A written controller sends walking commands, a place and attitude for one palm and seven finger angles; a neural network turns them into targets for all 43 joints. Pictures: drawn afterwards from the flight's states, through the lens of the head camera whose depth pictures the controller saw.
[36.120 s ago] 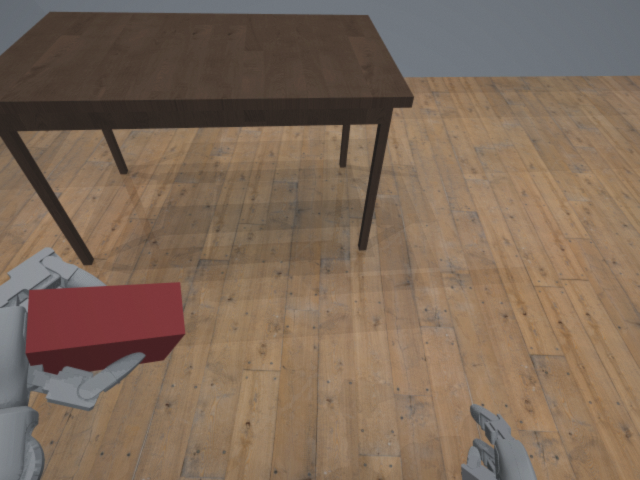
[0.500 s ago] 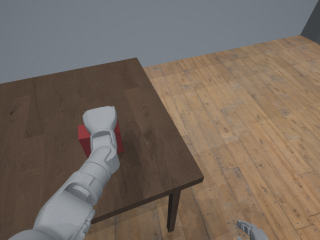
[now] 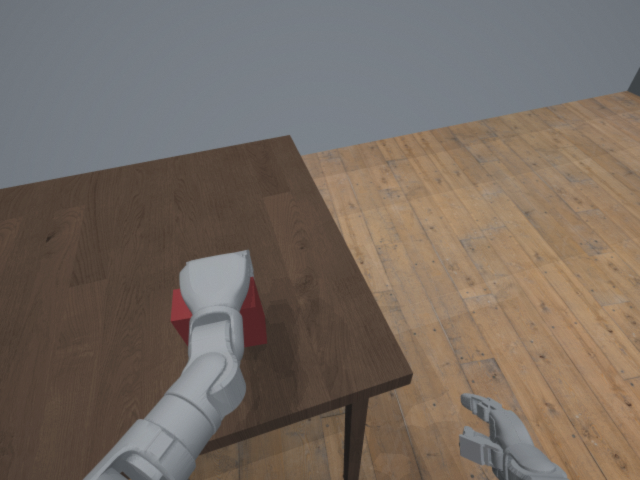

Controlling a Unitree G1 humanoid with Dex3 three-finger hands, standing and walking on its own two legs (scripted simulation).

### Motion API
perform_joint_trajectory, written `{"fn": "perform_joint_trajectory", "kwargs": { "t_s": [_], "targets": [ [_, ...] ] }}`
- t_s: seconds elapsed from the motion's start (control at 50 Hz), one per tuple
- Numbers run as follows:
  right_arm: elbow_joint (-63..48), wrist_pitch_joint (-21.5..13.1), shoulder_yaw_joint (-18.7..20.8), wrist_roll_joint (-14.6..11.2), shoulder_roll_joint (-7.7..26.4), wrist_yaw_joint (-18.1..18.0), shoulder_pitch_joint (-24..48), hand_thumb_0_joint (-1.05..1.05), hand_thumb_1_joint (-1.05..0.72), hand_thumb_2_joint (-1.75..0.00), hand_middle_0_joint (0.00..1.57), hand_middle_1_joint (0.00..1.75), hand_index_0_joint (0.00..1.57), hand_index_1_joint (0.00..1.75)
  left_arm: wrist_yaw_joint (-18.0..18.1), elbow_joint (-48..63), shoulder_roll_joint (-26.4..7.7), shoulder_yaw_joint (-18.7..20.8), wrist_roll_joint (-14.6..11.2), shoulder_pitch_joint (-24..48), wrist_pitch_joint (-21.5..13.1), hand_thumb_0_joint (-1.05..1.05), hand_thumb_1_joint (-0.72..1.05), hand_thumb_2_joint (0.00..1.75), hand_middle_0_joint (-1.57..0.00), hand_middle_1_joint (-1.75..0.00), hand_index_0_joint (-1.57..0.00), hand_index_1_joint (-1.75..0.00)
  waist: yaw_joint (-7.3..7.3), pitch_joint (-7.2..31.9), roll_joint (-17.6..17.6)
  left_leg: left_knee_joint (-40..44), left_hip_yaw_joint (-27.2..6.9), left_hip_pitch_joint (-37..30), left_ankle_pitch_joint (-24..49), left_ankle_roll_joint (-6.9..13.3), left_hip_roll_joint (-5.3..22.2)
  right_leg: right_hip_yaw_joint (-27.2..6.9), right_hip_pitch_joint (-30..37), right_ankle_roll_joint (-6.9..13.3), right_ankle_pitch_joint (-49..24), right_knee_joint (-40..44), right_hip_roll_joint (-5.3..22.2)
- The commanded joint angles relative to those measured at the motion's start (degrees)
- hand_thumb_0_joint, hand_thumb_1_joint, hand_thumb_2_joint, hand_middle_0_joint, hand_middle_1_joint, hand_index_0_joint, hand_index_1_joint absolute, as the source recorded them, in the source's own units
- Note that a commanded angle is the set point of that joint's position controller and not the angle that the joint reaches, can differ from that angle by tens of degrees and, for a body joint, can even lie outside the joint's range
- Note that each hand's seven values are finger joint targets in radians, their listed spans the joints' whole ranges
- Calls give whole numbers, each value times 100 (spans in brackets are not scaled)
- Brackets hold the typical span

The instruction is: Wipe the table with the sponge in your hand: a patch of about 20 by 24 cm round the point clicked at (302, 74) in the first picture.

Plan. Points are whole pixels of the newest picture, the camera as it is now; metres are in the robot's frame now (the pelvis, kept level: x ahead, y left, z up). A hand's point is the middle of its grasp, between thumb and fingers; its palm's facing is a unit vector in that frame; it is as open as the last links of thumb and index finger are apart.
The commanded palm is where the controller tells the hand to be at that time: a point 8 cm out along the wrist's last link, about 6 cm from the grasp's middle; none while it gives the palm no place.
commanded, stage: wipe back along the third lane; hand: left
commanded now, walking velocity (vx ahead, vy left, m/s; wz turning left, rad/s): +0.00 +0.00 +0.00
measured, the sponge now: (225, 324) +0.33 +0.19 -0.01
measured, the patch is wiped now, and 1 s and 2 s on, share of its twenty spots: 1.00 1.00 1.00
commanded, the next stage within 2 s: slide back across to the middle lane in 1.56 s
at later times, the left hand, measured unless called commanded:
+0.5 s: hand (232, 334) +0.29 +0.16 +0.04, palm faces +0.02 -0.05 -1.00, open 9.3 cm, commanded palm +0.23 +0.14 +0.06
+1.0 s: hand (236, 342) +0.28 +0.15 +0.04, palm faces +0.02 -0.08 -1.00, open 9.3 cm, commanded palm +0.23 +0.13 +0.06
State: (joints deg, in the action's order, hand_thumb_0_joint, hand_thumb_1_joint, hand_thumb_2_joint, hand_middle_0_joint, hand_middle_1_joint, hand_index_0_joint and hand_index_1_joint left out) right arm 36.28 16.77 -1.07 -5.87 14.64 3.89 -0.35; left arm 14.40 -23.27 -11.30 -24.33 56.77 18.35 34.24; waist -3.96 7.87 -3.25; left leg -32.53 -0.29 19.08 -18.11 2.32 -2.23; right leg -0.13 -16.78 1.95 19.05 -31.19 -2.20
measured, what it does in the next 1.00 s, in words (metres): stands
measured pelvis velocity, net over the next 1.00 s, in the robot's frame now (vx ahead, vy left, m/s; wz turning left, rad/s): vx -0.02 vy -0.03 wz -0.02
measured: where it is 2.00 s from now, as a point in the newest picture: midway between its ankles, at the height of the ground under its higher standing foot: outside the picture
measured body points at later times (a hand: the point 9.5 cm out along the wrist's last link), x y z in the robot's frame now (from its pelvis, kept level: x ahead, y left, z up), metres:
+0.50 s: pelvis -0.03 -0.02 +0.00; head -0.05 -0.05 +0.45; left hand +0.28 +0.15 +0.09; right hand +0.19 -0.23 -0.09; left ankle -0.02 +0.09 -0.73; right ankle -0.04 -0.10 -0.73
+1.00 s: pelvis -0.02 -0.03 +0.00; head -0.04 -0.07 +0.45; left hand +0.27 +0.15 +0.09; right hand +0.23 -0.24 -0.08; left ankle -0.02 +0.09 -0.73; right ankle -0.04 -0.10 -0.73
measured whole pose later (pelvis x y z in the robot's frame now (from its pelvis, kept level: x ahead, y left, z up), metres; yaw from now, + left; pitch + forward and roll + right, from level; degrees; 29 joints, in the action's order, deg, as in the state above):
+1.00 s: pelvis -0.02 -0.03 +0.00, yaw -1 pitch +2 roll +1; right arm 36.5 14.2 -0.9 -6.1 15.3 3.8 1.0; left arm 13.0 -12.3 -12.0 -23.4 57.6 6.9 33.6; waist -5.0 6.4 -4.6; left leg -31.6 0.1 16.6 -16.9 0.3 -0.9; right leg -0.5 -15.9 4.0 18.9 -33.1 -3.5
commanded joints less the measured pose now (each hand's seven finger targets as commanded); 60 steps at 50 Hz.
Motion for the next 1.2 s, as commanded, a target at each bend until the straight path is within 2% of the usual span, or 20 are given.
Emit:
{"fn": "perform_joint_trajectory", "kwargs": {
  "t_s": [0.0,0.08,0.12,0.16,0.18,0.26,0.34,0.4,0.42,0.46,0.52,0.56,0.62,0.66,0.74,0.76,0.82,0.86,1.1,1.18],
  "targets": [
    [-971,-241,167,-41,616,-4,1084,0,-90,-90,20,30,20,30,-260,405,63,145,-367,0,58,0,10,130,-120,-160,-120,-160,86,691,915,250,-111,-388,2089,-43,96,-140,647,307,-2966,177,10],
    [-980,-257,142,-55,626,-26,1183,0,-90,-90,20,30,20,30,-246,591,-93,231,-305,-65,113,0,10,130,-120,-160,-120,-160,73,685,903,313,-102,-356,1852,-50,77,-244,679,298,-2728,208,6],
    [-1002,-267,130,-60,587,-6,1208,0,-90,-90,20,30,20,30,-262,592,85,29,-240,-136,156,0,10,130,-120,-160,-120,-160,68,531,690,355,-114,-378,1743,-52,85,-174,513,318,-2379,238,-9],
    [-1061,-266,149,-67,558,19,1277,0,-90,-90,20,30,20,30,-316,771,211,-67,-269,-25,158,0,10,130,-120,-160,-120,-160,92,564,744,381,-129,-374,1663,-24,95,-167,518,321,-2224,272,-21],
    [-1015,-276,153,-63,604,1,1238,0,-90,-90,20,30,20,30,-303,683,-1,75,-248,-148,149,0,10,130,-120,-160,-120,-160,66,485,825,385,-137,-369,1514,-25,83,-217,470,312,-2021,307,-30],
    [-1023,-300,144,-59,608,-40,1304,0,-90,-90,20,30,20,30,-304,723,-146,275,-272,-130,113,0,10,130,-120,-160,-120,-160,22,446,791,472,-132,-249,1172,-25,61,-331,456,313,-1616,411,-32],
    [-1020,-332,159,-58,585,-18,1282,0,-90,-90,20,30,20,30,-317,706,195,-83,-246,-275,69,0,10,130,-120,-160,-120,-160,52,332,833,450,-99,-285,1076,-7,54,-272,329,292,-1415,429,-32],
    [-1006,-334,172,-64,598,-30,1312,0,-90,-90,20,30,20,30,-317,674,145,-47,-252,-170,56,0,10,130,-120,-160,-120,-160,56,241,858,494,-100,-250,807,-4,65,-296,199,283,-958,491,-35],
    [-1007,-347,180,-59,586,-23,1298,0,-90,-90,20,30,20,30,-322,678,299,-182,-269,-153,41,0,10,130,-120,-160,-120,-160,71,246,925,483,-96,-247,792,16,50,-303,205,281,-963,507,-41],
    [-1031,-368,193,-59,607,-11,1331,0,-90,-90,20,30,20,30,-318,772,80,100,-325,-376,6,0,10,130,-120,-160,-120,-160,-10,306,901,496,-113,-202,849,9,46,-359,331,299,-1089,496,-46],
    [-1040,-389,199,-64,576,5,1322,0,-90,-90,20,30,20,30,-329,815,323,-148,-375,-664,-26,0,10,130,-120,-160,-120,-160,3,293,1032,441,-55,-213,848,29,25,-359,381,253,-1164,509,-13],
    [-1037,-394,214,-57,600,18,1366,0,-90,-90,20,30,20,30,-339,923,175,11,-369,-725,-52,0,10,130,-120,-160,-120,-160,-19,332,1044,440,-89,-196,919,29,23,-440,439,273,-1303,499,-32],
    [-1082,-417,212,-76,562,71,1374,0,-90,-90,20,30,20,30,-351,1139,331,-199,-409,-1205,-92,0,10,130,-120,-160,-120,-160,-17,293,1100,371,-39,-256,1061,44,10,-458,536,243,-1614,480,-4],
    [-1047,-412,208,-59,592,72,1399,0,-90,-90,20,30,20,30,-339,1195,143,-8,-387,-1045,-76,0,10,130,-120,-160,-120,-160,-23,281,1057,406,-80,-203,1061,29,15,-508,541,266,-1691,447,-29],
    [-1006,-458,190,-70,574,53,1402,0,-90,-90,20,30,20,30,-324,1213,164,-85,-340,-1018,-51,0,10,130,-120,-160,-120,-160,17,121,1048,356,-22,-253,1082,36,8,-503,451,225,-1795,469,-9],
    [-989,-452,207,-67,592,48,1397,0,-90,-90,20,30,20,30,-318,1233,-46,161,-339,-959,-37,0,10,130,-120,-160,-120,-160,-2,130,1062,376,-68,-215,1083,30,5,-591,477,249,-1783,484,-32],
    [-988,-479,188,-67,567,34,1382,0,-90,-90,20,30,20,30,-336,1167,202,-125,-266,-874,-16,0,10,130,-120,-160,-120,-160,34,134,986,348,-41,-281,1099,35,5,-477,384,234,-1756,424,-22],
    [-976,-490,198,-53,586,22,1366,0,-90,-90,20,30,20,30,-339,1190,-49,167,-283,-929,-41,0,10,130,-120,-160,-120,-160,-11,239,990,343,-54,-238,1138,27,-14,-572,508,245,-1892,428,-35],
    [-1010,-540,202,-50,544,29,1318,0,-90,-90,20,30,20,30,-326,1273,144,2,-236,-1261,-144,0,10,130,-120,-160,-120,-160,6,473,1143,162,6,-246,1441,22,-28,-520,640,214,-2631,217,8],
    [-1042,-512,199,-53,545,37,1326,0,-90,-90,20,30,20,30,-333,1370,141,-39,-246,-1277,-100,0,10,130,-120,-160,-120,-160,29,356,1097,186,9,-221,1373,28,-13,-525,596,199,-2486,252,21]
  ]
}}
